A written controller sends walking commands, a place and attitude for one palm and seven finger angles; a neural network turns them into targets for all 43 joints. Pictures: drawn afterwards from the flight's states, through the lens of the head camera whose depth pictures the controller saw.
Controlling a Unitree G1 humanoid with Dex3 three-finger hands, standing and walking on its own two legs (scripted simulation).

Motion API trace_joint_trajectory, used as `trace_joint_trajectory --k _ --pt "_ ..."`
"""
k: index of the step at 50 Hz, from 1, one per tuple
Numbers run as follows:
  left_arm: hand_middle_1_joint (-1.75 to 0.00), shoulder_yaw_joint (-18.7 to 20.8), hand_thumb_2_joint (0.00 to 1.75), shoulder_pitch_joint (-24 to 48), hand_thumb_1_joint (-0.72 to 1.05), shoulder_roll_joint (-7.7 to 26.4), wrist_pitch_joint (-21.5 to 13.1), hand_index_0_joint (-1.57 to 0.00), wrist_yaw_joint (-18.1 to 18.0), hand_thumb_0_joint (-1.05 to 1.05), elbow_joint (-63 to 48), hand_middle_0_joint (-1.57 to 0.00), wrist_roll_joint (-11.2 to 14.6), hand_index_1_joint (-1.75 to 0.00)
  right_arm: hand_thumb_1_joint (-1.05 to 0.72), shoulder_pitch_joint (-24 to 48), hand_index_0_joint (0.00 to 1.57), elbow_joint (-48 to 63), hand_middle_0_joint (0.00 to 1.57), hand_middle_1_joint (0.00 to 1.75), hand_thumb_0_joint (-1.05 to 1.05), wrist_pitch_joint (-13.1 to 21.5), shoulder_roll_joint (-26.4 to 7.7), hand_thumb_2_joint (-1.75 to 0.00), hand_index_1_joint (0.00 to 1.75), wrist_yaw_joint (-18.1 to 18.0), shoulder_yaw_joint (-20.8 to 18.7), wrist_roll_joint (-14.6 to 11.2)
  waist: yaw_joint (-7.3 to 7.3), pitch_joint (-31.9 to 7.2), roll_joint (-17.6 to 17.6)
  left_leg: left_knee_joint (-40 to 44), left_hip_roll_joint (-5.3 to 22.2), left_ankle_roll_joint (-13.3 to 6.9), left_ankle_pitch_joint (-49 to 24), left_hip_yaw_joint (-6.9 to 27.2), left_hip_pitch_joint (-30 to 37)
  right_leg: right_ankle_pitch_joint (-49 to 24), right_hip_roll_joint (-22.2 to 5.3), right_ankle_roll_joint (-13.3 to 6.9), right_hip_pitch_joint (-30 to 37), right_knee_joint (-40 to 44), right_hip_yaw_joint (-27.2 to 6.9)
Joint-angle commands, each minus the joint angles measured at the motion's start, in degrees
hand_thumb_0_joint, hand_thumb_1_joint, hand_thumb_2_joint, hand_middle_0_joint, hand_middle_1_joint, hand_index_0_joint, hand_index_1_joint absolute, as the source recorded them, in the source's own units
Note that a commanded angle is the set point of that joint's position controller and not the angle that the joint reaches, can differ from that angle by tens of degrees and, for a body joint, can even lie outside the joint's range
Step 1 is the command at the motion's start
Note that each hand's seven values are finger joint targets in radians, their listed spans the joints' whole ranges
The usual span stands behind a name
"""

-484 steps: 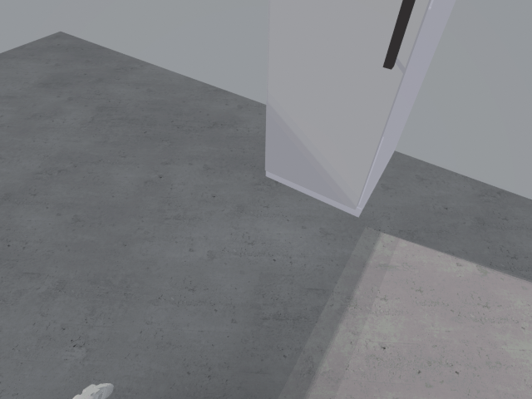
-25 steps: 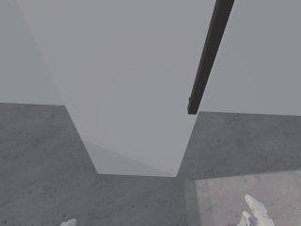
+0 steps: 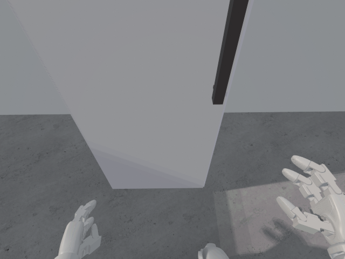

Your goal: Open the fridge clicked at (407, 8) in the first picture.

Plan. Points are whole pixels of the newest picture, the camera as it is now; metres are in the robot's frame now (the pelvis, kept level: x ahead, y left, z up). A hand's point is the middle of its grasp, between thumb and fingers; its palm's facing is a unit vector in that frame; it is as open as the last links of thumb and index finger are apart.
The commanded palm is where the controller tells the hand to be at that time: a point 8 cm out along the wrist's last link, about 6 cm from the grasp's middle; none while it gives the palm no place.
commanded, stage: raise the hand to about handle height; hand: right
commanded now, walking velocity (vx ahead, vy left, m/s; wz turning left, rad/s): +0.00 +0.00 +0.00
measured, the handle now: (233, 10) +0.53 -0.11 +0.30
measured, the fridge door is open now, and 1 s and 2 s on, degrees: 0 0 0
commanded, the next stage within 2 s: move the hooked fingers beside the handle in 1.48 s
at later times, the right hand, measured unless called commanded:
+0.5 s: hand (341, 175) +0.25 -0.28 +0.15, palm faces +0.04 +1.00 -0.05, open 12.7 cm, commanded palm +0.22 -0.33 +0.16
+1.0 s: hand out of the picture +0.28 -0.29 +0.23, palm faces +0.06 +0.99 -0.09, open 14.0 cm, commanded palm +0.24 -0.34 +0.23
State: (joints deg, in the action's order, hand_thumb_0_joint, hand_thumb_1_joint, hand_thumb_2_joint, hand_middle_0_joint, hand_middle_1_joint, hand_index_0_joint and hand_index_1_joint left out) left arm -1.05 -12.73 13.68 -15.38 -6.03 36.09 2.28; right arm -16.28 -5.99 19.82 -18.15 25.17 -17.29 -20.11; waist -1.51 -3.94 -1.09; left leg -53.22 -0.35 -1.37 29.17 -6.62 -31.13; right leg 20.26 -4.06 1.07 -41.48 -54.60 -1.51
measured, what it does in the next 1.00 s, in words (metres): rises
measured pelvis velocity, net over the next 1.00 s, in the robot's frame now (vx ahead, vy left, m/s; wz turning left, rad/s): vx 0.00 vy -0.01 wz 0.00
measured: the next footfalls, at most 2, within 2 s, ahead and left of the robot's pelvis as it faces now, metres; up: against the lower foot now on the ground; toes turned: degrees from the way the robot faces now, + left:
none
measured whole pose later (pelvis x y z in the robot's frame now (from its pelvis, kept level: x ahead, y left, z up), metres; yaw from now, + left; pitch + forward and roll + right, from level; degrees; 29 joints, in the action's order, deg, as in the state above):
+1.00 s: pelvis +0.00 -0.01 +0.05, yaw +0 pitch -3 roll +1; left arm -5.2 -13.9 14.7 -14.4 -6.7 36.4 4.8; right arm 4.9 -7.3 -5.7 -27.6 26.1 -26.4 -20.5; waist -2.8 -0.7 -3.3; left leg -28.0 0.6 0.1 17.5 -5.0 -7.8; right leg 10.2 -2.2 -0.3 -17.5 -30.3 1.0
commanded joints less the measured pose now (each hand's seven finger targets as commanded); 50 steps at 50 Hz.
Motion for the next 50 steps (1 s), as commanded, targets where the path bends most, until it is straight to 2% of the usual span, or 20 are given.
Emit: trace_joint_trajectory --k 1,4,6,10,16,17,19,20,22,25,29,32,34,37,40,41,42,46,49,50 --pt "-0.30 3.2 0.90 3.5 0.90 7.5 -3.7 -0.20 -0.7 0.00 -9.7 -0.20 0.3 -0.30 -0.15 2.6 0.25 9.9 0.25 0.78 0.00 -2.0 -12.9 -0.58 0.78 -0.5 -9.8 -3.4 -1.05 -10.1 -2.7 15.3 0.1 1.4 -12.9 6.5 2.5 -8.7 2.9 -2.7 15.5 11.0 0.2" --pt "-0.30 3.0 0.90 3.3 0.90 7.2 -4.0 -0.20 -0.1 0.00 -10.5 -0.20 0.4 -0.30 -0.08 2.1 0.26 12.9 0.26 0.82 0.00 -2.6 -10.9 -0.55 0.82 -2.1 -8.8 -3.7 -0.85 -10.0 -3.1 15.5 -0.6 1.6 -14.7 4.1 2.1 -9.3 2.9 -2.6 18.3 13.3 0.6" --pt "-0.30 3.0 0.90 3.0 0.90 7.5 -4.2 -0.20 0.3 0.00 -10.6 -0.20 0.4 -0.30 -0.04 2.0 0.26 12.7 0.26 0.86 0.00 -3.0 -10.4 -0.53 0.86 -2.6 -8.3 -3.6 -0.84 -9.0 -0.1 16.1 -1.1 1.5 -15.1 3.6 2.9 -9.5 2.9 -2.6 18.7 14.3 0.3" --pt "-0.30 3.0 0.90 2.2 0.90 7.9 -4.7 -0.20 0.5 0.00 -10.6 -0.20 0.8 -0.30 0.06 3.6 0.27 16.5 0.27 0.92 0.00 -3.6 -10.3 -0.49 0.92 -3.1 -6.7 -2.3 0.07 -9.6 -2.2 16.6 -1.3 1.5 -15.3 2.3 2.6 -9.5 2.6 -2.6 22.2 16.4 0.3" --pt "-0.30 2.1 0.90 2.2 0.90 8.6 -4.4 -0.20 -0.5 0.00 -10.0 -0.20 0.9 -0.30 0.20 11.2 0.28 17.4 0.28 1.00 0.00 -6.3 -14.5 -0.43 1.00 -3.7 -9.0 -1.9 -0.12 -6.6 -2.5 19.3 -1.5 1.0 -12.6 2.1 4.7 -7.0 2.5 -2.5 24.2 19.9 -0.6" --pt "-0.30 1.9 0.90 2.6 0.90 8.4 -4.4 -0.20 -0.5 0.00 -10.1 -0.20 1.0 -0.30 0.22 13.0 0.28 18.5 0.28 1.02 0.00 -6.6 -14.1 -0.42 1.02 -3.7 -8.6 -1.8 -0.01 -7.3 -4.7 19.6 -1.4 0.9 -12.7 2.0 5.1 -7.1 2.6 -2.4 25.5 20.6 -0.7" --pt "-0.30 1.7 0.90 2.7 0.90 8.2 -4.5 -0.20 -0.9 0.00 -9.9 -0.20 1.0 -0.30 0.27 13.6 0.28 18.1 0.28 1.05 0.00 -7.5 -14.6 -0.40 1.05 -3.7 -9.3 -1.9 -0.13 -7.8 -4.6 20.5 -1.4 0.9 -13.2 1.9 6.0 -7.4 2.6 -2.4 27.1 21.4 -0.9" --pt "-0.30 1.5 0.90 3.0 0.90 8.1 -4.5 -0.20 -0.9 0.00 -9.8 -0.20 1.2 -0.30 0.29 14.9 0.29 18.3 0.29 1.07 0.00 -8.0 -14.3 -0.39 1.07 -3.4 -8.6 -1.8 0.06 -7.2 -6.2 20.9 -1.4 0.9 -13.1 1.9 6.1 -7.0 2.6 -2.2 27.8 22.1 -1.0" --pt "-0.30 1.3 0.90 3.3 0.90 8.3 -4.3 -0.20 -1.0 0.00 -9.9 -0.20 1.3 -0.30 0.34 16.2 0.29 16.8 0.29 1.10 0.00 -9.6 -15.2 -0.37 1.10 -3.0 -9.3 -1.9 -0.07 -6.1 -4.3 22.2 -1.5 0.9 -13.4 1.9 7.3 -6.9 2.5 -2.2 27.8 23.0 -0.9" --pt "-0.30 0.8 0.90 4.1 0.90 8.3 -4.2 -0.20 -1.2 0.00 -10.0 -0.20 1.6 -0.30 0.41 19.8 0.29 15.5 0.29 1.14 0.00 -12.1 -15.6 -0.34 1.14 -2.2 -8.9 -1.7 -0.19 -4.4 -6.6 23.6 -1.5 0.9 -12.0 1.8 7.9 -4.5 2.7 -2.0 28.5 24.9 -1.3" --pt "-0.30 0.4 0.90 4.4 0.90 8.1 -4.0 -0.20 -1.4 0.00 -10.3 -0.20 1.7 -0.30 0.50 22.6 0.30 14.9 0.30 1.20 0.00 -14.8 -17.6 -0.30 1.20 -1.6 -10.5 -1.7 -0.48 -5.7 -4.9 25.6 -1.6 0.8 -13.4 1.9 10.2 -6.1 2.8 -2.2 31.1 26.1 -1.2" --pt "-0.30 0.0 0.90 4.9 0.90 8.0 -3.7 -0.20 -1.2 0.00 -10.3 -0.20 1.8 -0.30 0.50 24.9 0.30 15.7 0.30 1.20 0.00 -16.0 -19.1 -0.30 1.20 -1.3 -11.6 -1.9 -0.81 -5.8 -4.9 26.7 -1.6 0.7 -15.2 1.9 12.0 -8.3 2.9 -2.2 32.4 26.8 -1.0" --pt "-0.30 -0.2 0.90 5.2 0.90 7.8 -3.7 -0.20 -1.2 0.00 -10.2 -0.20 1.9 -0.30 0.50 26.9 0.30 15.9 0.30 1.20 0.00 -16.8 -19.3 -0.30 1.20 -1.0 -11.4 -1.8 -0.72 -5.6 -7.1 27.4 -1.6 0.7 -15.1 2.0 11.9 -7.8 3.0 -2.1 33.4 27.4 -0.9" --pt "-0.30 -0.5 0.90 5.3 0.90 8.0 -3.4 -0.20 -1.3 0.00 -9.8 -0.20 2.0 -0.30 0.50 28.6 0.30 12.8 0.30 1.20 0.00 -18.4 -20.6 -0.30 1.20 -0.9 -12.4 -2.0 -0.72 -3.7 -4.1 29.3 -1.6 0.8 -14.5 2.3 12.5 -7.0 3.1 -2.4 33.0 28.4 -0.9" --pt "-0.30 -0.6 0.90 5.5 0.90 8.0 -3.1 -0.20 -1.5 0.00 -9.6 -0.20 2.3 -0.30 0.50 31.3 0.30 11.2 0.30 1.20 0.00 -20.1 -22.0 -0.30 1.20 -0.1 -13.0 -1.8 -0.77 -4.1 -5.5 30.2 -1.4 0.8 -14.1 2.6 12.7 -6.5 3.4 -2.4 34.1 29.1 -0.8" --pt "-0.30 -0.7 0.90 5.7 0.90 8.1 -2.9 -0.20 -1.5 0.00 -9.5 -0.20 2.4 -0.30 0.50 32.7 0.30 12.0 0.30 1.20 0.00 -20.3 -22.6 -0.30 1.20 0.1 -13.0 -1.8 -0.79 -4.2 -4.0 30.9 -1.2 0.8 -14.5 2.9 13.9 -7.3 3.3 -2.5 34.2 28.9 -0.5" --pt "-0.30 -0.8 0.90 6.0 0.90 8.1 -2.9 -0.20 -1.5 0.00 -9.7 -0.20 2.4 -0.30 0.50 34.4 0.30 12.4 0.30 1.20 0.00 -20.6 -23.3 -0.30 1.20 0.3 -13.2 -1.5 -0.81 -4.5 -5.7 30.9 -1.2 0.7 -14.7 2.9 13.8 -7.5 3.5 -2.5 34.7 29.3 -0.6" --pt "-0.30 -1.0 0.90 6.5 0.90 8.0 -2.8 -0.20 -1.4 0.00 -9.7 -0.20 2.5 -0.30 0.50 37.2 0.30 12.1 0.30 1.20 0.00 -21.2 -25.9 -0.30 1.20 0.8 -14.9 -1.8 -1.21 -5.8 -4.5 32.0 -1.0 0.6 -15.6 3.5 15.5 -8.9 3.6 -2.6 35.9 29.3 -0.4" --pt "-0.30 -1.1 0.90 6.7 0.90 8.1 -2.6 -0.20 -1.3 0.00 -9.5 -0.20 2.8 -0.30 0.50 39.4 0.30 9.6 0.30 1.20 0.00 -22.7 -25.9 -0.30 1.20 1.5 -14.8 -1.8 -1.07 -5.1 -5.7 32.2 -0.9 0.7 -17.1 3.4 15.3 -9.9 4.0 -2.6 36.2 29.5 0.0" --pt "-0.30 -1.0 0.90 6.4 0.90 8.0 -2.4 -0.20 -1.2 0.00 -9.5 -0.20 2.8 -0.30 0.50 38.0 0.30 6.7 0.30 1.20 0.00 -23.5 -25.1 -0.30 1.20 1.8 -14.3 -1.8 -1.05 -3.8 -4.3 32.4 -1.0 0.9 -16.3 3.4 14.6 -9.0 4.0 -2.6 35.6 29.8 -0.2"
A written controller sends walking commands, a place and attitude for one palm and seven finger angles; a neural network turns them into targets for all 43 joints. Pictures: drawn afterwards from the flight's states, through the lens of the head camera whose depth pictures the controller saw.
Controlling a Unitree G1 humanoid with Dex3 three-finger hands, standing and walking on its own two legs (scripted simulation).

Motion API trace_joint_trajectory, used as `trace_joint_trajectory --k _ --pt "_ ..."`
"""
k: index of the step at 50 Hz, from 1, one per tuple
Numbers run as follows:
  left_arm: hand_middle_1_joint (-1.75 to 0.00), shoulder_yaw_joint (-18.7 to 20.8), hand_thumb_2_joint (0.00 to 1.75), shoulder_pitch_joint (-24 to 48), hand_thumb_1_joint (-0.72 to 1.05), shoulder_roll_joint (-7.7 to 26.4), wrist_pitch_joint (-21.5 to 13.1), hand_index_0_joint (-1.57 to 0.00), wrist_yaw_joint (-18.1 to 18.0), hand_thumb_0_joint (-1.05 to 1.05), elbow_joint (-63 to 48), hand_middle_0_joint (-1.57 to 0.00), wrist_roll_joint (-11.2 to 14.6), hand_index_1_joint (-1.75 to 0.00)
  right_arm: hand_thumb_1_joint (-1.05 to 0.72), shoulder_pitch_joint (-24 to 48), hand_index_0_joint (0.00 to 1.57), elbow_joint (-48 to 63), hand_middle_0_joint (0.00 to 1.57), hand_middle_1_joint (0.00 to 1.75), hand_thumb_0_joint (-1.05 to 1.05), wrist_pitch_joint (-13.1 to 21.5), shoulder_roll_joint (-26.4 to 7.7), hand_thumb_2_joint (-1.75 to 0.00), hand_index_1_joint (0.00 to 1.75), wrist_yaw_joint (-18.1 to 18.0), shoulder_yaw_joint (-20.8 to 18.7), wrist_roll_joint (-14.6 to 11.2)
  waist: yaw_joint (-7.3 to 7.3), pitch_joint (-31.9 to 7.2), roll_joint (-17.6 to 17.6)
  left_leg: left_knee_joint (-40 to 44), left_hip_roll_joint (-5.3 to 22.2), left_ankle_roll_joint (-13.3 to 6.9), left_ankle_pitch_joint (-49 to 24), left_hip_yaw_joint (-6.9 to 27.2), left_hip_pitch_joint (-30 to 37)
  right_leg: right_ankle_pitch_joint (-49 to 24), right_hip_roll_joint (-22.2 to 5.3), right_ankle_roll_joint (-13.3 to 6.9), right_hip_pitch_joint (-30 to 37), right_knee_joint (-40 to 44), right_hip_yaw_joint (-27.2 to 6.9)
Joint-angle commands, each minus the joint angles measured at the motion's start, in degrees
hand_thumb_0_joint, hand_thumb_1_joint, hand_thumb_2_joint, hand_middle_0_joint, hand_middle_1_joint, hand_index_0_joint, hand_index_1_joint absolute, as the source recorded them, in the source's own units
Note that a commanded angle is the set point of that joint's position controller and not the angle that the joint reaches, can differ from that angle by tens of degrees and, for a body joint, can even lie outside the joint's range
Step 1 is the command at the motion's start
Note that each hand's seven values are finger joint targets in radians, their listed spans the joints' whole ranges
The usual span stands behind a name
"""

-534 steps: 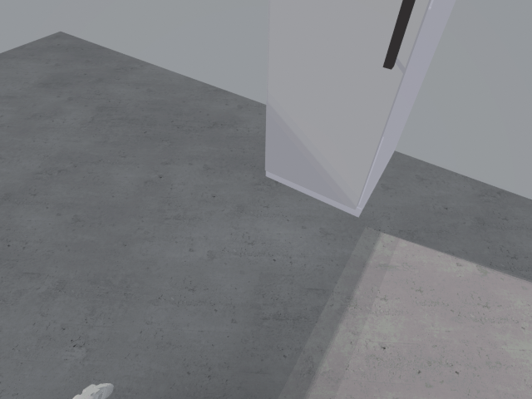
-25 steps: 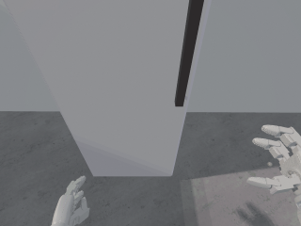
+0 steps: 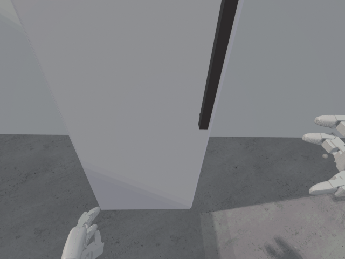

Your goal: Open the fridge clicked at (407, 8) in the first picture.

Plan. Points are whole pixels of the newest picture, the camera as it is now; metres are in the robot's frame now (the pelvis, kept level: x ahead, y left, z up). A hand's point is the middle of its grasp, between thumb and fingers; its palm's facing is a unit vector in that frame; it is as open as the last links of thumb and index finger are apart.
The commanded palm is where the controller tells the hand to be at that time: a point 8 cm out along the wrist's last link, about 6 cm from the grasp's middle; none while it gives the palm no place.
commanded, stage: raise the hand to about handle height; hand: right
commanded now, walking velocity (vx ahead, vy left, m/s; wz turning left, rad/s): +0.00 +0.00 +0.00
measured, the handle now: (215, 56) +0.52 -0.09 +0.25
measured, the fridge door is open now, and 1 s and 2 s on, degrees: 0 0 0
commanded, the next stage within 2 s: move the hooked fingers beside the handle in 0.48 s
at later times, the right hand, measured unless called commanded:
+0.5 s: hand (313, 150) +0.29 -0.26 +0.18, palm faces +0.05 +1.00 -0.05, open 14.0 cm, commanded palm +0.25 -0.31 +0.18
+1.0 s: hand (287, 130) +0.34 -0.23 +0.17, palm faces +0.00 +1.00 -0.02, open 14.0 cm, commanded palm +0.31 -0.28 +0.17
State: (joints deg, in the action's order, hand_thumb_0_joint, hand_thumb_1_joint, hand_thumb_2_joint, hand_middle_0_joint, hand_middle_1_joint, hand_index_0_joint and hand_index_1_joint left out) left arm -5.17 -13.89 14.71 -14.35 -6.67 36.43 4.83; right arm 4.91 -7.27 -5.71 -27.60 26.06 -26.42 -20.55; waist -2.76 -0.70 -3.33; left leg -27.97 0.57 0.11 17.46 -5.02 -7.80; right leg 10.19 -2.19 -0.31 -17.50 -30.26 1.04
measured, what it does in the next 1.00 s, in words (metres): stands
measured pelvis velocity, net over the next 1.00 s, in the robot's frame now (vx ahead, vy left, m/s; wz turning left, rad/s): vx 0.01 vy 0.00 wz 0.02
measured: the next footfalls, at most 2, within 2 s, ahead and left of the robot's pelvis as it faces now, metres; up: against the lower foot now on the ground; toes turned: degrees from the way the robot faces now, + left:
none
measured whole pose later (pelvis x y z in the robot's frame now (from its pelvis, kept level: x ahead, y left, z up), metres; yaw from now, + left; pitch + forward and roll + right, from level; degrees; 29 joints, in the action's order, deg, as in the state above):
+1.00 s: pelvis +0.01 +0.00 +0.00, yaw +1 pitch -1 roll +1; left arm -4.4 -13.2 14.4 -10.5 -6.4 36.0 4.9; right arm 16.9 -16.4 -7.7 -24.2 21.3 -21.1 -17.1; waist -1.1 -1.2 -2.5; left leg -28.1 0.6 0.0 17.7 -3.9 -8.9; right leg 10.3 -2.2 -0.1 -17.6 -29.2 2.1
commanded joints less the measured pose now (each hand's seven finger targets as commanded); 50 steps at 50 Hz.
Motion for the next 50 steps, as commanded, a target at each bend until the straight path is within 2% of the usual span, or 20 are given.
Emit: trace_joint_trajectory --k 1,3,5,6,10,11,15,17,24,27,30,31,35,36,37,40,41,45,46,50 --pt "-0.30 3.4 0.90 7.1 0.90 7.3 -3.2 -0.20 -0.3 0.00 -9.8 -0.20 0.3 -0.30 0.50 13.9 0.30 5.4 0.30 1.20 0.00 1.4 -15.2 -0.30 1.20 1.3 -5.3 -1.7 -0.15 -6.8 1.6 7.5 -1.6 -0.5 -5.6 2.4 -8.0 0.2 1.9 -1.3 10.7 4.9 -2.5" --pt "-0.30 3.5 0.90 7.6 0.90 7.6 -2.8 -0.20 0.1 0.00 -10.3 -0.20 0.7 -0.30 0.50 14.1 0.30 4.9 0.30 1.20 0.00 0.2 -14.0 -0.30 1.20 2.1 -3.8 -1.7 -0.03 -5.5 1.3 7.3 -1.4 -0.1 -5.4 2.6 -9.5 0.7 2.2 -1.3 9.7 4.7 -2.1" --pt "-0.30 3.7 0.90 8.1 0.90 7.6 -2.7 -0.20 0.3 0.00 -10.9 -0.20 0.7 -0.30 0.50 15.8 0.30 7.5 0.30 1.20 0.00 0.3 -15.0 -0.30 1.20 2.0 -4.2 -1.5 -0.10 -7.6 -0.5 6.8 -1.4 -0.2 -5.6 2.8 -9.1 0.2 2.4 -1.4 10.7 4.3 -2.0" --pt "-0.30 3.9 0.90 8.3 0.90 7.5 -2.6 -0.20 0.4 0.00 -11.1 -0.20 0.5 -0.30 0.50 15.0 0.30 8.3 0.30 1.20 0.00 0.7 -16.0 -0.30 1.20 1.7 -5.5 -1.9 -0.33 -8.3 1.7 6.8 -0.8 0.0 -7.4 3.9 -7.9 -1.3 2.0 -1.4 10.5 3.2 -1.6" --pt "-0.30 3.9 0.90 8.1 0.90 6.9 -2.9 -0.20 0.3 0.00 -11.4 -0.20 0.3 -0.30 0.50 17.2 0.30 13.7 0.30 1.20 0.00 2.9 -16.9 -0.30 1.20 0.4 -7.1 -1.7 -0.40 -11.3 -2.0 5.7 -1.6 -0.2 -10.5 2.5 -7.1 -3.9 2.4 -1.5 13.3 3.5 -1.2" --pt "-0.30 4.0 0.90 8.0 0.90 7.0 -2.8 -0.20 0.3 0.00 -11.0 -0.20 0.0 -0.30 0.50 16.0 0.30 13.2 0.30 1.20 0.00 3.2 -18.3 -0.30 1.20 0.0 -8.4 -1.8 -0.68 -10.6 0.0 6.0 -1.3 -0.1 -11.5 3.1 -6.6 -4.4 2.1 -1.6 12.5 2.9 -1.0" --pt "-0.30 3.9 0.90 7.8 0.90 7.0 -2.5 -0.20 0.0 0.00 -10.7 -0.20 0.2 -0.30 0.50 16.9 0.30 11.9 0.30 1.20 0.00 2.6 -15.9 -0.30 1.20 -0.3 -6.5 -1.2 -0.20 -9.5 -3.5 5.6 -1.5 -0.2 -12.1 2.4 -7.4 -4.4 2.4 -1.4 13.0 3.7 -0.9" --pt "-0.30 4.1 0.90 7.8 0.90 7.2 -2.1 -0.20 0.0 0.00 -10.7 -0.20 0.2 -0.30 0.50 16.2 0.30 10.8 0.30 1.20 0.00 1.8 -16.2 -0.30 1.20 -0.3 -6.8 -1.3 -0.24 -9.3 -0.8 5.6 -1.1 0.2 -14.0 3.1 -7.0 -5.2 2.2 -1.6 12.2 3.1 -0.8" --pt "-0.30 4.0 0.90 8.3 0.90 7.0 -1.3 -0.20 -0.1 0.00 -11.3 -0.20 0.4 -0.30 0.50 17.5 0.30 12.1 0.30 1.20 0.00 1.1 -15.1 -0.30 1.20 0.3 -5.1 -1.2 -0.05 -10.1 -2.2 5.2 -1.7 -0.1 -13.7 2.2 -7.3 -5.5 2.4 -1.4 13.4 3.4 -1.1" --pt "-0.30 4.0 0.90 8.2 0.90 7.1 -1.1 -0.20 -0.1 0.00 -11.2 -0.20 0.3 -0.30 0.50 15.8 0.30 11.3 0.30 1.20 0.00 1.0 -15.8 -0.30 1.20 0.0 -6.3 -1.4 -0.24 -10.0 -0.1 5.5 -1.5 0.1 -13.9 2.4 -7.0 -5.6 2.2 -1.5 12.8 3.4 -1.0" --pt "-0.30 3.8 0.90 8.5 0.90 6.8 -1.0 -0.20 -0.1 0.00 -11.4 -0.20 0.4 -0.30 0.50 18.4 0.30 11.8 0.30 1.20 0.00 1.0 -14.2 -0.30 1.20 0.0 -4.5 -1.3 0.23 -9.6 -2.4 5.7 -1.8 -0.1 -12.2 2.1 -8.0 -4.4 2.4 -1.4 13.6 3.9 -1.2" --pt "-0.30 3.9 0.90 8.2 0.90 6.9 -0.8 -0.20 -0.2 0.00 -11.0 -0.20 0.4 -0.30 0.50 19.2 0.30 10.9 0.30 1.20 0.00 1.0 -14.3 -0.30 1.20 -0.3 -4.2 -1.4 0.58 -9.2 0.1 6.0 -1.6 -0.1 -12.1 2.5 -7.7 -4.3 2.1 -1.4 13.1 3.4 -1.1" --pt "-0.30 3.8 0.90 8.0 0.90 7.1 -0.4 -0.20 -0.9 0.00 -10.3 -0.20 0.6 -0.30 0.50 26.7 0.30 6.8 0.30 1.20 0.00 1.0 -12.7 -0.30 1.20 -0.8 -0.6 -0.1 1.87 -7.5 -1.7 6.6 -1.9 -0.1 -6.2 2.2 -10.7 0.1 2.2 -1.3 12.6 4.4 -1.8" --pt "-0.30 3.8 0.90 8.0 0.90 7.1 -0.5 -0.20 -0.9 0.00 -10.1 -0.20 0.5 -0.30 0.50 27.9 0.30 6.6 0.30 1.20 0.00 1.3 -12.4 -0.30 1.20 -1.2 0.2 -0.1 2.11 -7.6 -0.3 6.9 -1.6 -0.2 -6.7 2.7 -10.5 -0.3 1.9 -1.5 12.8 3.8 -1.8" --pt "-0.30 3.9 0.90 7.9 0.90 7.3 -0.4 -0.20 -1.1 0.00 -10.1 -0.20 0.5 -0.30 0.50 28.1 0.30 6.2 0.30 1.20 0.00 1.5 -13.7 -0.30 1.20 -1.5 -0.9 0.4 1.72 -9.0 -1.6 6.7 -1.6 -0.3 -6.7 2.8 -10.1 -0.5 2.1 -1.5 13.1 3.9 -1.9" --pt "-0.30 3.7 0.90 7.8 0.90 7.0 -0.4 -0.20 -1.3 0.00 -9.9 -0.20 0.3 -0.30 0.50 31.6 0.30 5.1 0.30 1.20 0.00 2.0 -12.2 -0.30 1.20 -2.4 1.0 1.3 1.85 -10.5 -2.6 6.2 -1.7 -0.6 -6.2 2.1 -10.0 -0.4 2.1 -1.3 13.9 4.4 -2.4" --pt "-0.30 3.9 0.90 7.5 0.90 7.3 -0.3 -0.20 -1.2 0.00 -9.5 -0.20 0.2 -0.30 0.50 31.4 0.30 4.6 0.30 1.20 0.00 2.3 -13.6 -0.30 1.20 -2.8 0.1 1.4 1.73 -11.6 -0.6 6.4 -1.6 -0.5 -6.9 2.2 -9.0 -1.2 1.8 -1.4 13.8 4.0 -2.1" --pt "-0.30 3.8 0.90 7.8 0.90 7.1 0.0 -0.20 -0.8 0.00 -9.7 -0.20 0.0 -0.30 0.50 32.2 0.30 3.3 0.30 1.20 0.00 2.2 -12.7 -0.30 1.20 -4.3 0.0 2.3 0.91 -12.4 -2.6 5.4 -1.6 -0.9 -9.0 1.6 -8.1 -3.1 1.9 -1.2 14.1 4.6 -2.4" --pt "-0.30 4.0 0.90 7.6 0.90 7.1 0.1 -0.20 -0.5 0.00 -9.8 -0.20 0.0 -0.30 0.50 30.6 0.30 3.4 0.30 1.20 0.00 2.2 -12.7 -0.30 1.20 -4.7 0.0 2.3 0.52 -13.7 -0.6 5.3 -1.5 -0.9 -10.2 1.7 -6.9 -4.5 1.7 -1.4 14.1 4.2 -2.0" --pt "-0.30 4.1 0.90 7.6 0.90 7.0 0.9 -0.20 -0.1 0.00 -10.0 -0.20 0.1 -0.30 0.50 30.5 0.30 2.3 0.30 1.20 0.00 1.0 -12.0 -0.30 1.20 -5.8 -0.3 3.0 0.43 -12.1 -1.7 5.1 -1.6 -0.8 -11.3 1.7 -7.4 -4.9 1.6 -1.2 13.4 4.6 -1.4"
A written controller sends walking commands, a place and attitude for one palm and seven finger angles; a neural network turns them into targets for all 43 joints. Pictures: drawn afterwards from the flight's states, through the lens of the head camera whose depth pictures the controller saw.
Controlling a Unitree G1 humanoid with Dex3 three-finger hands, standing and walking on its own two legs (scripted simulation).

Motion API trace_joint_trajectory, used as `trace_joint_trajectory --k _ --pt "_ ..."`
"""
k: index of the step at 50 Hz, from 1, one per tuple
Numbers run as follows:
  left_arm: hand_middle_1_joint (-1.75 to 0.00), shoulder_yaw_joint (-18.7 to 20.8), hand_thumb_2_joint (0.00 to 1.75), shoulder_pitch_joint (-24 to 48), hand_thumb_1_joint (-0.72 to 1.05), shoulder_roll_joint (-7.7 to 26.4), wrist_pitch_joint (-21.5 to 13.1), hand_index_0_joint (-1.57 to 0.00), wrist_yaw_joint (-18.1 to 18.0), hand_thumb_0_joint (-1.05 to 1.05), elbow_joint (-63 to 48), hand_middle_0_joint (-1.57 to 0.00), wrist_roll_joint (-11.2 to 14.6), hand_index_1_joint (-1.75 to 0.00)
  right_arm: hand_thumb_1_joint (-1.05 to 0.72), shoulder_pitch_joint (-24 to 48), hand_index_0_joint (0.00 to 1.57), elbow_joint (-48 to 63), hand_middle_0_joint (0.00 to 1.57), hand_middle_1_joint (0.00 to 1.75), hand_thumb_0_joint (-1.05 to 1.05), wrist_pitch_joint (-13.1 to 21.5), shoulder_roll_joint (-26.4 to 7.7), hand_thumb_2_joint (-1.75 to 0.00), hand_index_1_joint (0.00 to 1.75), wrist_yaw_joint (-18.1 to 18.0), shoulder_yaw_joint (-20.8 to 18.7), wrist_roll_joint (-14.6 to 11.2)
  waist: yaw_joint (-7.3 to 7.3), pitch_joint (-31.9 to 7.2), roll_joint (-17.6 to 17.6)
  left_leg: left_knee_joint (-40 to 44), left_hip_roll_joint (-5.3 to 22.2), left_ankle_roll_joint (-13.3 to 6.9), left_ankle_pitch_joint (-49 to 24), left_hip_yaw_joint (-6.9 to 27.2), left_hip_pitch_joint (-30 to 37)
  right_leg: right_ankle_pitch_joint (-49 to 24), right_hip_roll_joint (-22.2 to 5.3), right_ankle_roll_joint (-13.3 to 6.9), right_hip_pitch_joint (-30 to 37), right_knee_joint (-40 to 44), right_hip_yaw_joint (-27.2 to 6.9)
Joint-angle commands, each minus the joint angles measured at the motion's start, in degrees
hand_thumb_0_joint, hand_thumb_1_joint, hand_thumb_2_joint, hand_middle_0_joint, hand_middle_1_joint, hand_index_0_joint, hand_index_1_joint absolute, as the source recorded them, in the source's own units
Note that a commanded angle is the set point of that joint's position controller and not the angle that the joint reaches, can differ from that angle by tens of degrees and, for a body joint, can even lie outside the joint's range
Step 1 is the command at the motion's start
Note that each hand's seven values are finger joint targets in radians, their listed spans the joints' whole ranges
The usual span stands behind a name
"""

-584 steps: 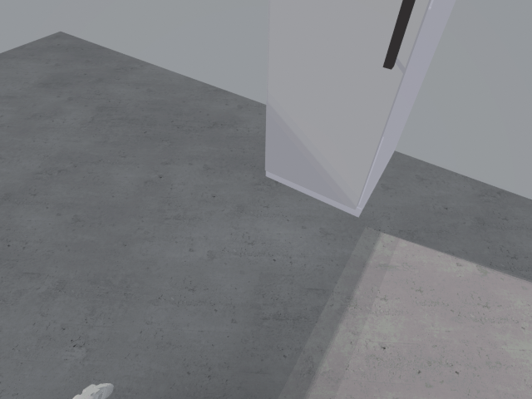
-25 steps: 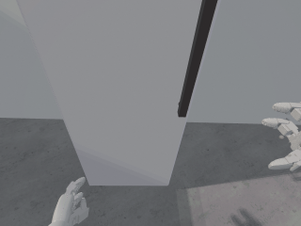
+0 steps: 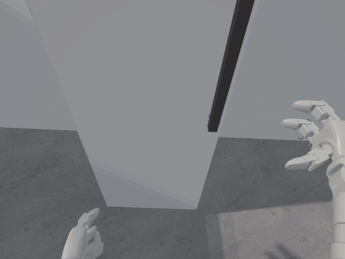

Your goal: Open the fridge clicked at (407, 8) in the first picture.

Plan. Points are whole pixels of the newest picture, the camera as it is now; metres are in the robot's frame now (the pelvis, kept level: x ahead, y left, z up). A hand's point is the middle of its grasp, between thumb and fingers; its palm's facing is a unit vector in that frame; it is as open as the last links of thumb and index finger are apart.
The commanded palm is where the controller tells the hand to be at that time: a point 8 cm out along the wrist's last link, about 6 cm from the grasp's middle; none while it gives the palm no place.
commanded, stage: move the hooked fingers beside the handle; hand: right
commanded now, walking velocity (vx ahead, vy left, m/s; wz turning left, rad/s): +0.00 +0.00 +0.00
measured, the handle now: (227, 57) +0.51 -0.10 +0.25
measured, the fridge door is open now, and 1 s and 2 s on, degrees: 0 0 0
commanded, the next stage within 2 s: feel for the door with the fingertips in 1.98 s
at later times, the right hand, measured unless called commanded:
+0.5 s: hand (278, 122) +0.38 -0.21 +0.17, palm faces +0.02 +1.00 +0.00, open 14.0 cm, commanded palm +0.35 -0.27 +0.17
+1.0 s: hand (261, 108) +0.43 -0.19 +0.16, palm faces +0.01 +1.00 +0.02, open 14.0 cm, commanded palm +0.40 -0.24 +0.16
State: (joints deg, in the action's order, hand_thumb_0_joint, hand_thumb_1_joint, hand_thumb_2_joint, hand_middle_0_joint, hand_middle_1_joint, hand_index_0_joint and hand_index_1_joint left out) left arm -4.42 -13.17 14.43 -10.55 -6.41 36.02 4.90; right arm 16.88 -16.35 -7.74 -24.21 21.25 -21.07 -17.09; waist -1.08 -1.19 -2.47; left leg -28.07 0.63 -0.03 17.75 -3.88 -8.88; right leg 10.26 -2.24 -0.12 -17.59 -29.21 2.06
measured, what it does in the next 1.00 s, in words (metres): stands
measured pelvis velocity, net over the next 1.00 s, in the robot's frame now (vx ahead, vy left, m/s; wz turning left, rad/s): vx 0.02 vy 0.00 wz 0.03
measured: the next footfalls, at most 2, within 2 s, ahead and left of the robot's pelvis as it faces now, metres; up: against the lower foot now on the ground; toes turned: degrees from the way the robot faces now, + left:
none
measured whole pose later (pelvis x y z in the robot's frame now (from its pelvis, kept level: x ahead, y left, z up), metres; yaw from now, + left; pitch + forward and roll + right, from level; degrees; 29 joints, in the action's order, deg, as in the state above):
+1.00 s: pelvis +0.02 +0.00 +0.00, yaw +2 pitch +3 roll +1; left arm -1.2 -18.2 15.5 -4.3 -4.9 38.6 4.2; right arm 33.7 -36.9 -1.5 -22.4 13.8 -18.3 -12.5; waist 2.4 -2.7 -1.8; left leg -30.7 0.0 -0.3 19.6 -2.4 -13.8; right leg 12.7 -3.2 0.2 -22.0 -32.0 3.2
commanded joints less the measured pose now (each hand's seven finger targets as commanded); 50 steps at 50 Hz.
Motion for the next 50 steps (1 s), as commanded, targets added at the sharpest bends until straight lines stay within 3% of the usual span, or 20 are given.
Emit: trace_joint_trajectory --k 1,6,13,16,17,19,21,22,23,26,29,31,35,38,42,45,46,47,49,50 --pt "-0.30 3.5 0.90 6.7 0.90 7.3 -2.7 -0.20 -0.2 0.00 -9.8 -0.20 0.0 -0.30 0.50 17.5 0.30 12.0 0.30 1.20 0.00 3.1 -14.9 -0.30 1.20 -1.4 -5.4 -0.7 -1.37 -12.1 0.4 5.3 -1.7 -0.6 -11.8 0.4 -5.5 -5.4 1.6 -1.6 13.1 3.4 -2.4" --pt "-0.30 3.8 0.90 6.2 0.90 7.5 -1.9 -0.20 -0.2 0.00 -9.4 -0.20 -0.1 -0.30 0.50 19.5 0.30 12.1 0.30 1.20 0.00 2.9 -14.8 -0.30 1.20 -2.5 -5.2 -0.2 -0.60 -12.1 0.4 5.5 -1.8 -0.4 -12.6 0.8 -6.2 -5.8 1.5 -1.8 13.3 2.9 -1.7" --pt "-0.30 4.0 0.90 5.6 0.90 7.5 -1.2 -0.20 -0.6 0.00 -8.4 -0.20 -0.1 -0.30 0.50 25.9 0.30 11.9 0.30 1.20 0.00 3.6 -11.4 -0.30 1.20 -3.3 -0.9 0.6 1.09 -11.9 -2.5 5.4 -1.9 -0.5 -11.4 0.8 -8.1 -4.9 1.5 -1.7 14.7 2.9 -2.1" --pt "-0.30 4.0 0.90 4.8 0.90 7.8 -0.8 -0.20 -0.9 0.00 -7.5 -0.20 -0.1 -0.30 0.50 28.4 0.30 8.1 0.30 1.20 0.00 3.6 -10.7 -0.30 1.20 -3.8 0.6 0.7 1.83 -10.6 0.9 6.1 -2.0 -0.3 -9.4 0.9 -9.2 -3.0 1.4 -2.0 13.4 2.8 -2.1" --pt "-0.30 4.2 0.90 4.9 0.90 8.0 -0.6 -0.20 -1.0 0.00 -7.4 -0.20 -0.1 -0.30 0.50 29.1 0.30 6.8 0.30 1.20 0.00 3.6 -12.3 -0.30 1.20 -4.2 -0.8 1.1 1.54 -10.9 0.2 5.9 -1.8 -0.4 -9.1 1.1 -9.0 -2.7 1.3 -1.8 13.1 3.0 -2.3" --pt "-0.30 4.0 0.90 4.8 0.90 7.6 -0.4 -0.20 -0.9 0.00 -7.3 -0.20 -0.2 -0.30 0.50 32.3 0.30 6.9 0.30 1.20 0.00 4.0 -10.6 -0.30 1.20 -4.7 1.2 1.8 1.78 -12.1 -2.7 5.6 -1.7 -0.7 -9.0 1.1 -9.3 -3.0 1.5 -1.7 14.4 2.9 -2.6" --pt "-0.30 4.2 0.90 4.1 0.90 7.9 -0.1 -0.20 -0.9 0.00 -6.9 -0.20 -0.4 -0.30 0.50 31.8 0.30 4.8 0.30 1.20 0.00 4.6 -12.4 -0.30 1.20 -5.5 -0.3 1.8 1.57 -13.7 0.5 5.7 -1.7 -0.5 -10.4 1.3 -8.0 -4.2 1.4 -2.0 13.7 2.2 -2.2" --pt "-0.30 4.3 0.90 4.0 0.90 8.1 0.1 -0.20 -0.8 0.00 -6.7 -0.20 -0.4 -0.30 0.50 32.7 0.30 4.3 0.30 1.20 0.00 4.9 -13.6 -0.30 1.20 -5.8 -1.5 2.0 1.47 -14.6 0.9 5.2 -1.5 -0.5 -11.8 1.4 -7.0 -5.0 1.5 -2.0 13.3 2.2 -2.3" --pt "-0.30 4.2 0.90 4.0 0.90 7.8 0.2 -0.20 -0.7 0.00 -6.9 -0.20 -0.4 -0.30 0.50 33.4 0.30 3.3 0.30 1.20 0.00 5.0 -11.3 -0.30 1.20 -5.6 0.6 2.1 1.70 -14.1 0.0 4.9 -1.5 -0.5 -12.4 1.4 -7.5 -5.3 1.6 -1.9 13.4 2.2 -2.1" --pt "-0.30 4.4 0.90 3.1 0.90 8.1 0.9 -0.20 -0.5 0.00 -6.4 -0.20 -0.4 -0.30 0.50 32.3 0.30 -1.0 0.30 1.20 0.00 5.7 -13.9 -0.30 1.20 -5.8 -1.8 2.2 1.27 -13.8 2.5 4.9 -1.6 -0.3 -13.2 1.5 -6.8 -5.5 1.5 -2.1 11.8 1.7 -1.6" --pt "-0.30 4.5 0.90 2.8 0.90 7.9 1.4 -0.20 -0.2 0.00 -6.8 -0.20 -0.4 -0.30 0.50 36.5 0.30 -0.9 0.30 1.20 0.00 6.2 -12.0 -0.30 1.20 -5.8 0.4 2.8 1.88 -14.2 -1.5 4.3 -1.5 -0.4 -13.7 1.8 -8.0 -5.6 1.6 -2.0 12.3 1.5 -1.6" --pt "-0.30 4.8 0.90 1.9 0.90 8.2 1.6 -0.20 -0.2 0.00 -6.5 -0.20 -0.4 -0.30 0.50 36.0 0.30 -3.1 0.30 1.20 0.00 6.8 -12.6 -0.30 1.20 -5.9 0.0 2.6 2.06 -14.0 1.8 4.4 -1.7 -0.2 -13.9 1.8 -7.8 -5.7 1.4 -2.2 11.4 0.9 -1.4" --pt "-0.30 5.1 0.90 1.1 0.90 8.4 2.2 -0.20 -0.1 0.00 -6.2 -0.20 -0.4 -0.30 0.50 40.5 0.30 -3.5 0.30 1.20 0.00 7.9 -12.1 -0.30 1.20 -5.9 0.9 3.2 2.59 -15.8 -1.3 3.4 -1.6 -0.4 -14.8 2.0 -8.6 -6.6 1.5 -2.0 12.3 0.5 -1.5" --pt "-0.30 5.3 0.90 -0.2 0.90 8.7 2.3 -0.20 -0.1 0.00 -5.3 -0.20 -0.6 -0.30 0.50 42.4 0.30 -6.4 0.30 1.20 0.00 8.5 -12.1 -0.30 1.20 -6.5 0.9 3.2 3.26 -15.4 1.7 3.2 -1.7 -0.2 -15.4 2.0 -8.9 -6.7 1.4 -2.3 11.4 0.0 -1.4" --pt "-0.30 5.8 0.90 -1.1 0.90 8.8 2.8 -0.20 0.4 0.00 -5.6 -0.20 -0.8 -0.30 0.50 40.5 0.30 -6.4 0.30 1.20 0.00 9.8 -14.6 -0.30 1.20 -6.9 -1.8 3.7 1.92 -19.0 0.3 1.9 -1.5 -0.3 -19.6 2.4 -6.3 -10.1 1.6 -2.4 11.3 -0.9 -0.9" --pt "-0.30 5.9 0.90 -1.8 0.90 8.8 3.3 -0.20 0.7 0.00 -5.3 -0.20 -0.7 -0.30 0.50 42.5 0.30 -7.8 0.30 1.20 0.00 10.1 -12.0 -0.30 1.20 -6.8 0.6 3.8 2.87 -17.4 0.1 1.8 -1.9 -0.3 -18.8 2.1 -8.4 -9.5 1.5 -2.3 11.4 -1.0 -0.9" --pt "-0.30 6.1 0.90 -2.3 0.90 8.8 3.3 -0.20 0.7 0.00 -5.3 -0.20 -0.8 -0.30 0.50 42.4 0.30 -7.0 0.30 1.20 0.00 10.7 -12.2 -0.30 1.20 -6.9 0.4 3.6 2.85 -18.2 1.9 1.7 -1.9 -0.3 -19.6 2.0 -7.1 -10.3 1.4 -2.5 11.2 -1.5 -0.8" --pt "-0.30 6.2 0.90 -2.0 0.90 8.8 3.3 -0.20 0.8 0.00 -5.5 -0.20 -0.8 -0.30 0.50 42.1 0.30 -6.7 0.30 1.20 0.00 10.6 -12.6 -0.30 1.20 -7.1 -0.2 3.8 2.45 -18.9 -0.3 1.4 -1.8 -0.3 -20.7 2.3 -7.5 -11.0 1.4 -2.4 11.8 -1.5 -0.7" --pt "-0.30 6.2 0.90 -2.2 0.90 8.7 3.6 -0.20 1.0 0.00 -5.3 -0.20 -0.8 -0.30 0.50 42.9 0.30 -6.9 0.30 1.20 0.00 10.5 -10.6 -0.30 1.20 -7.2 1.4 3.9 3.04 -18.0 -0.1 1.4 -2.0 -0.3 -20.3 1.9 -8.4 -11.0 1.3 -2.3 12.0 -1.4 -0.8" --pt "-0.30 6.3 0.90 -2.5 0.90 8.8 3.6 -0.20 1.0 0.00 -5.2 -0.20 -0.9 -0.30 0.50 42.5 0.30 -7.6 0.30 1.20 0.00 10.4 -11.8 -0.30 1.20 -7.4 0.1 3.8 2.69 -17.8 0.2 1.4 -2.1 -0.4 -19.9 1.9 -8.5 -10.7 1.3 -2.2 11.7 -1.5 -1.0"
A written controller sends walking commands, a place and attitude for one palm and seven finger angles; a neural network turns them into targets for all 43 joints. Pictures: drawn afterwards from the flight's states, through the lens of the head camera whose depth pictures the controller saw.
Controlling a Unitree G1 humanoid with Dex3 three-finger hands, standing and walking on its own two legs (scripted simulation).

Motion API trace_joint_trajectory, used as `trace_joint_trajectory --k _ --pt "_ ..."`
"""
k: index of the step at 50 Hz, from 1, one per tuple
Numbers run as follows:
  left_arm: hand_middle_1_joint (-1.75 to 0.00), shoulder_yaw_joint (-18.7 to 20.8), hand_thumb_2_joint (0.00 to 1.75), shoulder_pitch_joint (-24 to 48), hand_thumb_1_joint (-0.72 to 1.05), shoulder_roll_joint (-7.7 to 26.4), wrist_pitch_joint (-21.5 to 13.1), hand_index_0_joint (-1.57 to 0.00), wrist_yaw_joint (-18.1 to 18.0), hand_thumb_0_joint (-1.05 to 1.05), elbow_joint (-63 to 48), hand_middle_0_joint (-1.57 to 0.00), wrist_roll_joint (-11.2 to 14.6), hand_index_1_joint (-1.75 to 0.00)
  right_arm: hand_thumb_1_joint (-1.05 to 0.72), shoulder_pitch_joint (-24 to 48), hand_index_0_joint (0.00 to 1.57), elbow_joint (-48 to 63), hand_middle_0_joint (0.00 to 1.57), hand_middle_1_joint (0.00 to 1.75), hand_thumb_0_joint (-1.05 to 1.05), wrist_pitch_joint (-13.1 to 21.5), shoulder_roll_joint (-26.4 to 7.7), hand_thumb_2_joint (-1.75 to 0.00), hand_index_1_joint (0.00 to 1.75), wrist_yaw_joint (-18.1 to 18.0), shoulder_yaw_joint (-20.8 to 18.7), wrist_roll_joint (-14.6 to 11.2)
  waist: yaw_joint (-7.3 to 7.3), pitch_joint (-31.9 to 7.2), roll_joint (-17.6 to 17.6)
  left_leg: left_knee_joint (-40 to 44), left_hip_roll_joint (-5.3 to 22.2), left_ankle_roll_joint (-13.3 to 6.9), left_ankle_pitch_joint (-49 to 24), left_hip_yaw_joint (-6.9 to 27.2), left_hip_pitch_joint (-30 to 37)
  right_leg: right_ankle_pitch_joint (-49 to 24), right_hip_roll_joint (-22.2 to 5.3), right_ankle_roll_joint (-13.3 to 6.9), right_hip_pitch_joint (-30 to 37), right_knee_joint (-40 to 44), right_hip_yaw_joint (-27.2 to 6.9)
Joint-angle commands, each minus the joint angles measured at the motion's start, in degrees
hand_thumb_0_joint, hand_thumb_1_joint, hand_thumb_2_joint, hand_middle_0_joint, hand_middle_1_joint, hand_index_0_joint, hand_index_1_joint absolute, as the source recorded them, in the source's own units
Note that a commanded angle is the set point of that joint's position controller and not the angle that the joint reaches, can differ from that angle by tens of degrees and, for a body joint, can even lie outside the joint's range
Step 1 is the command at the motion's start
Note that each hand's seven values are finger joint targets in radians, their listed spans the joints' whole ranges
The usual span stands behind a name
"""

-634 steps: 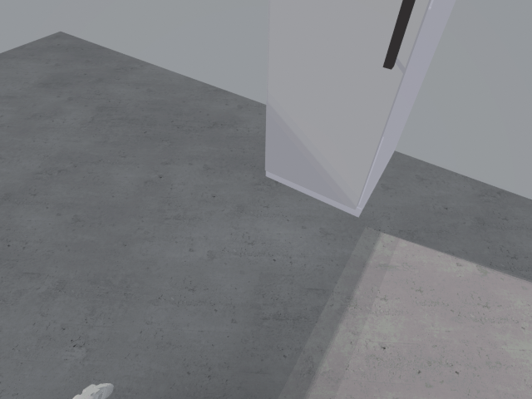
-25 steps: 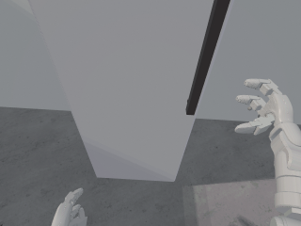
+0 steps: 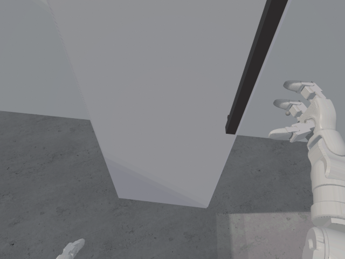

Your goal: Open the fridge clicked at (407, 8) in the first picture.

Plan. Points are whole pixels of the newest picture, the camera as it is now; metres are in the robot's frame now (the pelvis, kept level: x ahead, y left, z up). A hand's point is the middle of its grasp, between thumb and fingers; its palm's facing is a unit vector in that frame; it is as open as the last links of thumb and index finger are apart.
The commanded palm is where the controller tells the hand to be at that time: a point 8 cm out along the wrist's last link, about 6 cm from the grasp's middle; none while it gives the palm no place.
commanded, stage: move the hooked fingers beside the handle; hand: right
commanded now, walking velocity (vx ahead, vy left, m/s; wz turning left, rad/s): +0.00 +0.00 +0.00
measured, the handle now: (253, 55) +0.49 -0.12 +0.25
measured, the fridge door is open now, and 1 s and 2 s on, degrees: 0 0 0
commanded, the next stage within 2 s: feel for the door with the fingertips in 0.98 s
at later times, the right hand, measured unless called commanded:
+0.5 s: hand (280, 108) +0.43 -0.20 +0.16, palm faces +0.04 +1.00 +0.02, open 14.0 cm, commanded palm +0.40 -0.25 +0.16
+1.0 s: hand (282, 109) +0.43 -0.20 +0.16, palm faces +0.05 +1.00 +0.02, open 14.0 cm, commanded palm +0.40 -0.25 +0.16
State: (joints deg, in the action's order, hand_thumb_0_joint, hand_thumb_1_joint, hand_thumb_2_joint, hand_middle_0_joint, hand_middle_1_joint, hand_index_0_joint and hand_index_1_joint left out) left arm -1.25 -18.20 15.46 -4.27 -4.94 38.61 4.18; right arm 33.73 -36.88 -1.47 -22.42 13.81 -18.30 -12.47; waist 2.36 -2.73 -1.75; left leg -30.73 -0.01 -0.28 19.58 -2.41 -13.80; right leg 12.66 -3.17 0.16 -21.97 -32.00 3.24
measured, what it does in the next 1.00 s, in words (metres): stands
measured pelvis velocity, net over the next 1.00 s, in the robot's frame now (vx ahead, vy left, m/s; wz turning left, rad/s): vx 0.00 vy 0.00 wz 0.00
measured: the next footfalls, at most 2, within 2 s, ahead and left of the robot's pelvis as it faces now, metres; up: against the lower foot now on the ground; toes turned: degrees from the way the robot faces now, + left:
none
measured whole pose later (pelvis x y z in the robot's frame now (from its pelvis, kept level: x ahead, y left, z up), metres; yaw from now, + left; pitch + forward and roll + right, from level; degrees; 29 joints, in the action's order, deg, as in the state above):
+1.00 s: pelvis +0.00 +0.00 +0.00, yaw +0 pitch +4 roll +1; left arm -1.4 -18.0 15.0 -2.0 -4.2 37.8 4.0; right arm 38.8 -44.5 2.2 -22.2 11.9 -17.6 -11.2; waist 2.9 -3.5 -1.8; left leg -32.8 -0.2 -0.2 20.3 -2.5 -16.5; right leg 13.5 -3.4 0.1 -24.9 -34.4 2.9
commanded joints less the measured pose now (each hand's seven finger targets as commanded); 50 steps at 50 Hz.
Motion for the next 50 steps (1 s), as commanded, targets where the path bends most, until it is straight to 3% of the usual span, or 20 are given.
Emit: trace_joint_trajectory --k 1,4,8,9,14,17,19,21,24,26,30,31,32,36,39,41,45,46,48,50 --pt "-0.30 3.2 0.90 2.1 0.90 7.9 -2.4 -0.20 -0.5 0.00 -7.8 -0.20 -0.1 -0.30 0.50 23.8 0.30 12.0 0.30 1.20 0.00 4.2 -13.9 -0.30 1.20 -0.2 -3.0 -0.9 -0.69 -16.1 2.0 4.2 -1.5 0.1 -21.6 0.4 -2.8 -12.8 2.2 -2.8 15.0 1.1 -1.6" --pt "-0.30 3.0 0.90 2.0 0.90 7.9 -1.9 -0.20 -0.6 0.00 -7.1 -0.20 0.0 -0.30 0.50 28.9 0.30 9.4 0.30 1.20 0.00 3.8 -13.0 -0.30 1.20 -0.6 -1.3 -0.1 0.40 -13.5 -0.2 4.3 -1.4 0.0 -18.6 0.5 -5.7 -10.0 2.2 -2.5 13.9 1.3 -2.1" --pt "-0.30 3.2 0.90 1.1 0.90 7.8 -1.9 -0.20 -0.6 0.00 -6.5 -0.20 -0.3 -0.30 0.50 34.6 0.30 9.4 0.30 1.20 0.00 5.5 -11.8 -0.30 1.20 -1.9 0.1 0.6 1.09 -16.8 -2.5 3.8 -1.5 -0.3 -18.2 0.5 -6.7 -11.2 2.1 -2.4 16.6 0.5 -2.6" --pt "-0.30 3.1 0.90 0.7 0.90 7.7 -1.8 -0.20 -0.5 0.00 -6.2 -0.20 -0.4 -0.30 0.50 35.5 0.30 7.2 0.30 1.20 0.00 5.6 -10.5 -0.30 1.20 -2.1 0.9 0.6 1.56 -15.8 -0.9 3.8 -1.6 -0.2 -17.6 0.3 -7.4 -10.7 2.1 -2.4 16.1 0.5 -2.8" --pt "-0.30 3.1 0.90 -0.2 0.90 8.2 -1.3 -0.20 -0.1 0.00 -6.0 -0.20 -0.6 -0.30 0.50 33.6 0.30 0.6 0.30 1.20 0.00 6.8 -13.3 -0.30 1.20 -2.3 -1.5 1.3 0.78 -15.4 1.4 3.2 -1.4 0.0 -17.4 0.6 -6.7 -9.3 2.1 -2.5 12.6 0.3 -2.5" --pt "-0.30 3.3 0.90 -0.3 0.90 8.3 -0.9 -0.20 0.2 0.00 -7.1 -0.20 -0.9 -0.30 0.50 31.8 0.30 2.5 0.30 1.20 0.00 8.5 -16.9 -0.30 1.20 -2.1 -4.5 1.8 -0.70 -19.2 0.2 2.0 -1.2 -0.2 -20.8 0.9 -3.7 -12.1 2.2 -2.5 12.7 -0.2 -2.2" --pt "-0.30 3.3 0.90 0.0 0.90 7.8 -0.8 -0.20 0.4 0.00 -7.7 -0.20 -0.6 -0.30 0.50 31.7 0.30 4.6 0.30 1.20 0.00 8.8 -13.3 -0.30 1.20 -1.5 -1.8 1.4 -0.19 -19.4 -2.2 1.9 -1.5 -0.4 -21.2 0.6 -4.8 -13.1 2.1 -2.3 14.5 -0.5 -2.1" --pt "-0.30 3.6 0.90 -0.6 0.90 8.1 -0.7 -0.20 0.3 0.00 -7.6 -0.20 -0.6 -0.30 0.50 30.6 0.30 4.9 0.30 1.20 0.00 9.0 -13.8 -0.30 1.20 -1.3 -2.4 0.6 0.16 -18.7 2.0 2.3 -1.8 -0.1 -20.7 0.3 -4.2 -12.6 1.8 -2.6 13.7 -0.5 -2.2" --pt "-0.30 3.5 0.90 0.2 0.90 7.8 -0.8 -0.20 0.2 0.00 -7.6 -0.20 -0.2 -0.30 0.50 33.3 0.30 7.7 0.30 1.20 0.00 8.2 -10.3 -0.30 1.20 -1.0 0.8 0.6 0.85 -17.9 -2.4 2.6 -2.0 -0.3 -18.7 0.2 -7.1 -11.6 1.8 -2.3 15.8 -0.2 -2.6" --pt "-0.30 3.6 0.90 -0.3 0.90 8.0 -0.8 -0.20 0.1 0.00 -7.3 -0.20 -0.3 -0.30 0.50 32.3 0.30 8.0 0.30 1.20 0.00 7.8 -11.1 -0.30 1.20 -1.7 -0.2 0.3 0.79 -17.3 0.0 3.0 -2.1 -0.4 -17.6 0.0 -6.6 -11.3 1.7 -2.5 15.4 -0.2 -2.8" --pt "-0.30 3.5 0.90 0.4 0.90 7.6 -1.0 -0.20 0.3 0.00 -7.0 -0.20 -0.3 -0.30 0.50 32.9 0.30 8.8 0.30 1.20 0.00 6.6 -9.6 -0.30 1.20 -2.7 0.9 0.7 0.78 -16.8 -2.0 3.1 -2.0 -0.3 -17.1 0.0 -7.8 -10.6 1.8 -2.3 15.8 0.2 -2.9" --pt "-0.30 3.5 0.90 -0.1 0.90 7.8 -0.9 -0.20 0.2 0.00 -6.9 -0.20 -0.5 -0.30 0.50 32.4 0.30 9.1 0.30 1.20 0.00 6.9 -10.6 -0.30 1.20 -3.1 0.0 0.7 0.70 -17.1 0.6 3.2 -2.0 -0.4 -17.7 -0.1 -6.2 -11.4 1.8 -2.6 15.3 -0.1 -2.9" --pt "-0.30 3.6 0.90 0.5 0.90 7.8 -0.9 -0.20 0.2 0.00 -7.1 -0.20 -0.3 -0.30 0.50 31.3 0.30 9.5 0.30 1.20 0.00 6.8 -11.4 -0.30 1.20 -3.4 -0.7 1.1 0.08 -18.0 -0.9 2.9 -2.0 -0.4 -17.5 0.1 -6.6 -11.2 1.7 -2.3 15.8 0.2 -2.9" --pt "-0.30 3.2 0.90 0.3 0.90 7.9 -0.6 -0.20 0.0 0.00 -6.9 -0.20 -0.6 -0.30 0.50 32.0 0.30 6.3 0.30 1.20 0.00 6.5 -11.5 -0.30 1.20 -3.8 -0.6 1.1 0.77 -14.9 1.6 3.6 -1.8 -0.1 -15.7 0.2 -6.5 -8.8 1.9 -2.6 13.2 0.5 -2.6" --pt "-0.30 2.9 0.90 1.0 0.90 7.6 -0.5 -0.20 0.1 0.00 -7.2 -0.20 -0.5 -0.30 0.50 33.7 0.30 5.8 0.30 1.20 0.00 7.0 -12.1 -0.30 1.20 -3.7 -0.7 1.6 0.54 -15.4 -0.6 3.3 -1.7 -0.2 -15.8 0.5 -6.7 -8.3 2.0 -2.4 13.2 0.6 -2.6" --pt "-0.30 3.2 0.90 0.4 0.90 7.9 -0.6 -0.20 0.0 0.00 -7.3 -0.20 -0.6 -0.30 0.50 31.7 0.30 6.0 0.30 1.20 0.00 7.8 -14.0 -0.30 1.20 -3.5 -2.4 1.3 0.23 -17.5 1.6 3.2 -1.7 -0.1 -17.3 0.6 -5.1 -9.6 1.9 -2.7 13.4 0.0 -2.4" --pt "-0.30 3.0 0.90 0.9 0.90 7.9 -0.2 -0.20 -0.1 0.00 -7.5 -0.20 -0.3 -0.30 0.50 31.6 0.30 4.5 0.30 1.20 0.00 7.6 -13.8 -0.30 1.20 -1.9 -1.9 0.9 0.34 -16.0 0.3 3.1 -1.6 -0.1 -18.2 0.8 -5.7 -9.3 2.1 -2.5 12.6 0.0 -2.2" --pt "-0.30 3.1 0.90 0.5 0.90 8.0 -0.2 -0.20 -0.1 0.00 -7.5 -0.20 -0.3 -0.30 0.50 30.8 0.30 3.8 0.30 1.20 0.00 7.6 -13.3 -0.30 1.20 -1.6 -1.4 0.5 0.84 -15.6 3.0 3.4 -1.6 0.2 -18.4 0.9 -5.3 -9.1 2.1 -2.9 12.0 -0.3 -1.9" --pt "-0.30 3.2 0.90 1.1 0.90 7.9 -0.1 -0.20 -0.1 0.00 -7.7 -0.20 -0.2 -0.30 0.50 32.2 0.30 6.2 0.30 1.20 0.00 7.8 -13.7 -0.30 1.20 -1.1 -1.4 0.6 0.37 -17.3 -0.9 2.8 -1.5 -0.1 -19.7 1.0 -5.2 -10.3 2.2 -2.6 13.3 -0.3 -2.1" --pt "-0.30 3.3 0.90 1.5 0.90 7.5 -0.4 -0.20 0.1 0.00 -8.0 -0.20 -0.1 -0.30 0.50 32.2 0.30 8.7 0.30 1.20 0.00 7.8 -10.5 -0.30 1.20 -0.7 0.7 0.1 0.56 -18.6 -2.9 2.8 -1.7 -0.3 -19.4 0.6 -6.3 -11.3 2.2 -2.4 15.9 -0.6 -2.4"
